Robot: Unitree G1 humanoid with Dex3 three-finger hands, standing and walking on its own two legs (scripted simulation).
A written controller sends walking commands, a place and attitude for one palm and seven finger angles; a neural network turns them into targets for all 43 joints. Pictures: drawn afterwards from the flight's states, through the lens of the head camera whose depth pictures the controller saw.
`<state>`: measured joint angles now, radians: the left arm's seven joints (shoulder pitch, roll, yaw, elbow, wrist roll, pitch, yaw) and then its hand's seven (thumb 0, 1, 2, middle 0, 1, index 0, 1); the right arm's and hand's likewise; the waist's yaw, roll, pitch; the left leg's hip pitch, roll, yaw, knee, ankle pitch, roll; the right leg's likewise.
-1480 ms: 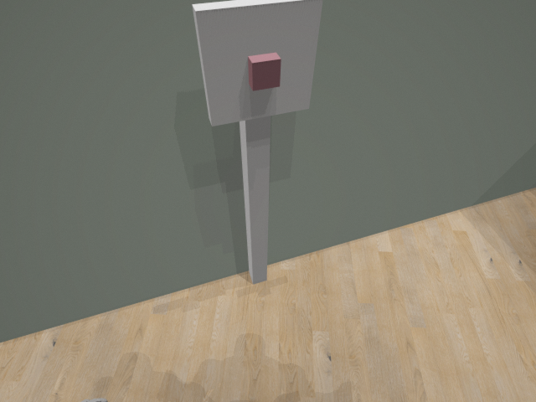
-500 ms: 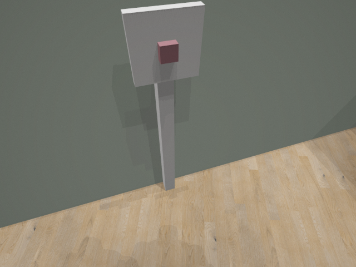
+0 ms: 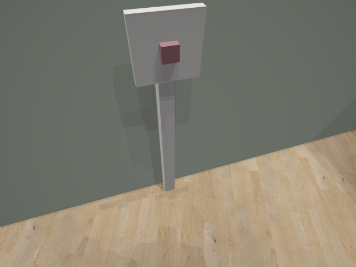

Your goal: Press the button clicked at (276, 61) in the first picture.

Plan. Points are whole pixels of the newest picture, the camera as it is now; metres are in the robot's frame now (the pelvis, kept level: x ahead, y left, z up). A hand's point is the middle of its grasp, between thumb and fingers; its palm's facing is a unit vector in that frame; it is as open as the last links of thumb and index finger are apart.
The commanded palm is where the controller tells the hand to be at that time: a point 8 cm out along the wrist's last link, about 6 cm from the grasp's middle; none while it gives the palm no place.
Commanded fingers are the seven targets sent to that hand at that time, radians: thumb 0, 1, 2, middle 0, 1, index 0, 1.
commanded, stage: walk to a spot facing it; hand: left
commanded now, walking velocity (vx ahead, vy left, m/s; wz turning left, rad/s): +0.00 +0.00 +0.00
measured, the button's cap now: (169, 52) +0.64 +0.07 +0.16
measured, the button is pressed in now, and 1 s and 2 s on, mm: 0 0 0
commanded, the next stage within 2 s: none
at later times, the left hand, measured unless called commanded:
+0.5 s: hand out of the picture +0.05 +0.18 -0.18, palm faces -0.10 -0.96 -0.28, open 7.4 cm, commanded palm none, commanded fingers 0.00 0.90 0.90 -0.20 -0.30 -0.20 -0.30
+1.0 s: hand out of the picture +0.14 +0.22 -0.18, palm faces -0.36 -0.91 -0.22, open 7.4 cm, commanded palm none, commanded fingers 0.00 0.90 0.90 -0.20 -0.30 -0.20 -0.30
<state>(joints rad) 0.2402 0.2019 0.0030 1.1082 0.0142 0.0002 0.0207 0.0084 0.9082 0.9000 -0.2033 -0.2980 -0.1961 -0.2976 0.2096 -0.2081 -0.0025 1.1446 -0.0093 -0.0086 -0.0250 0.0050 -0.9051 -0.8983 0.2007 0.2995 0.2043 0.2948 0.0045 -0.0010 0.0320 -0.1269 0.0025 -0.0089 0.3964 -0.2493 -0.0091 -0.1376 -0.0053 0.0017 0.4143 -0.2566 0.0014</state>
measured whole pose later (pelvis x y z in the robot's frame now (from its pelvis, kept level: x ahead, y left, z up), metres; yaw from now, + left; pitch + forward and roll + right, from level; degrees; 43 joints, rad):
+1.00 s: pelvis -0.02 +0.05 -0.01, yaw -27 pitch +0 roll -1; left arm 0.21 0.28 0.11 0.91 0.03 0.08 -0.02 0.01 0.91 0.90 -0.20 -0.30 -0.20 -0.30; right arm 0.14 -0.20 -0.03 0.87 -0.02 0.01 -0.03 0.00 -0.90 -0.90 0.20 0.30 0.21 0.29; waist 0.04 -0.07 0.06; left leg -0.24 0.02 0.06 0.55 -0.30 0.03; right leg -0.47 0.08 0.12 0.95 -0.43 0.04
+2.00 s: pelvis -0.05 +0.08 -0.01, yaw -64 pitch -1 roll -1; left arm 0.24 0.25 0.11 0.93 0.03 0.08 -0.02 0.01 0.91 0.90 -0.20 -0.30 -0.20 -0.30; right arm 0.15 -0.19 -0.03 0.86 -0.02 0.01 -0.03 0.00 -0.90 -0.90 0.20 0.30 0.21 0.29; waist 0.04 -0.06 0.07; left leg -0.25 0.04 0.10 0.54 -0.28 0.03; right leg -0.47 0.07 0.08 0.98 -0.44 0.03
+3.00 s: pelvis +0.01 -0.19 +0.00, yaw -92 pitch -1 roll -2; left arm 0.31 0.19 0.09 1.08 0.04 0.01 -0.02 0.01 0.91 0.90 -0.20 -0.30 -0.19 -0.30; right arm 0.22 -0.14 -0.06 0.98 -0.02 -0.09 -0.03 -0.01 -0.94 -0.90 0.20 0.30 0.21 0.30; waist 0.03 -0.04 0.05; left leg -0.23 0.07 0.24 0.48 -0.24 0.07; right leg -0.48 -0.05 -0.01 1.23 -0.27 -0.01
